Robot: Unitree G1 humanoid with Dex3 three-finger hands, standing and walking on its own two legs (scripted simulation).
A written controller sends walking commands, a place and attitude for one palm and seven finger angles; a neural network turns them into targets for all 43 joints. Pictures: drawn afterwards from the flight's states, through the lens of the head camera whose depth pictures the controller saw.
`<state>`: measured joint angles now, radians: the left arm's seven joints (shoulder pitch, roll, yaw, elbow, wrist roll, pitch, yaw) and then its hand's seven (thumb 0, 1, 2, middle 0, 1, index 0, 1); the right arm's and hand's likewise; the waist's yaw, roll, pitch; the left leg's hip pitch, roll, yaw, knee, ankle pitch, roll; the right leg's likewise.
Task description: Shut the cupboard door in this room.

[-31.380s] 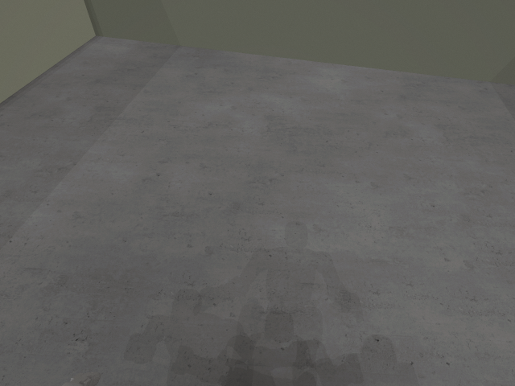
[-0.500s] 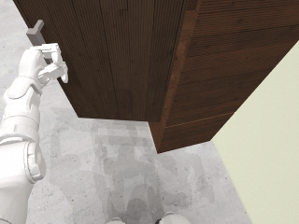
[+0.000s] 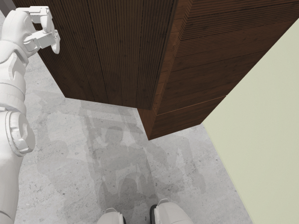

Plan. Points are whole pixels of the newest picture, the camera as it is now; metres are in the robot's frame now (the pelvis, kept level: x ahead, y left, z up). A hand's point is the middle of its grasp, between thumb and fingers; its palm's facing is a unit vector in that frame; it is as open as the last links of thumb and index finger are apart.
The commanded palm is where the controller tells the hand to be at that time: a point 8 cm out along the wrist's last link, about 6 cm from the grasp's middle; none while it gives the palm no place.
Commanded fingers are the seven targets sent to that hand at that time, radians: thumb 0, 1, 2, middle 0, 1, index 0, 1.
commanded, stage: push the door shut along its arc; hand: left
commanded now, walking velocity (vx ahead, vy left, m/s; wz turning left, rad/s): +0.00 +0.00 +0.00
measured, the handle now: (22, 18) +0.61 +0.23 +0.13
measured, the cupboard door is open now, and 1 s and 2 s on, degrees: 64 54 54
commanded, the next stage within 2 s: pull the fist back off the door in 0.66 s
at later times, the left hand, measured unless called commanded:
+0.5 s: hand (66, 23) +0.58 +0.13 +0.14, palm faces -0.31 -0.95 +0.00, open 3.2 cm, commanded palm +0.60 +0.16 +0.13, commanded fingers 0.00 0.90 0.90 -1.30 -1.50 -1.30 -1.50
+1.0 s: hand (77, 14) +0.61 +0.11 +0.14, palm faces +0.11 -0.99 -0.03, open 3.1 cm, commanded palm +0.58 +0.14 +0.13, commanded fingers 0.00 0.90 0.90 -1.30 -1.50 -1.30 -1.50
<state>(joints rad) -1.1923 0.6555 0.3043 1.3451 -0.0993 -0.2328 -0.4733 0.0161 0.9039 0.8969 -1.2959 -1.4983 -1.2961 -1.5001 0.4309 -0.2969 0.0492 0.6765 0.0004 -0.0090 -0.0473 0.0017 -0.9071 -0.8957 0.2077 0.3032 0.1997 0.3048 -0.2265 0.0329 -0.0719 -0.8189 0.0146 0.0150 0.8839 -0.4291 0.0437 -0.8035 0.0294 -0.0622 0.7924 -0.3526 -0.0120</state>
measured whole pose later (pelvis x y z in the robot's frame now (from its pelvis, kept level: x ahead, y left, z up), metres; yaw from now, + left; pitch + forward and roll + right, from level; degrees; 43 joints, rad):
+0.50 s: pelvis +0.01 -0.01 -0.01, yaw -1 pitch +24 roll -3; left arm -1.34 0.71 0.28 1.40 -0.06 -0.18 -0.50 0.03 0.91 0.93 -1.30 -1.50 -1.30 -1.50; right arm 0.44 -0.29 0.05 0.69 -0.02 -0.01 -0.05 0.00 -0.91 -0.90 0.21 0.30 0.20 0.30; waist -0.27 0.04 -0.07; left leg -0.88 0.03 0.01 0.92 -0.46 0.03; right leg -0.86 0.05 -0.07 0.82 -0.38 -0.02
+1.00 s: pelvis +0.00 -0.01 -0.01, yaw +0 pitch +26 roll -3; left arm -1.36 0.56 0.37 1.33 0.07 -0.21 0.06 0.03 0.89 0.91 -1.29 -1.50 -1.29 -1.50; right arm 0.50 -0.25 0.04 0.65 -0.09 -0.02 0.08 0.00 -0.91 -0.90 0.21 0.30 0.20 0.30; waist -0.28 0.06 -0.09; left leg -0.95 0.04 -0.01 0.94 -0.45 0.02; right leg -0.93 0.05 -0.08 0.84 -0.37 -0.03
